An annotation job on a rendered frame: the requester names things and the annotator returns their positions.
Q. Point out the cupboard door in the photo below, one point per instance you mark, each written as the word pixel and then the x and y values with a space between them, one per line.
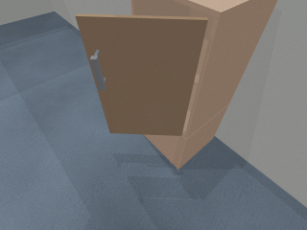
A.
pixel 150 64

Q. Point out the handle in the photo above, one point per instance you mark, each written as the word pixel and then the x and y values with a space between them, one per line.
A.
pixel 96 66

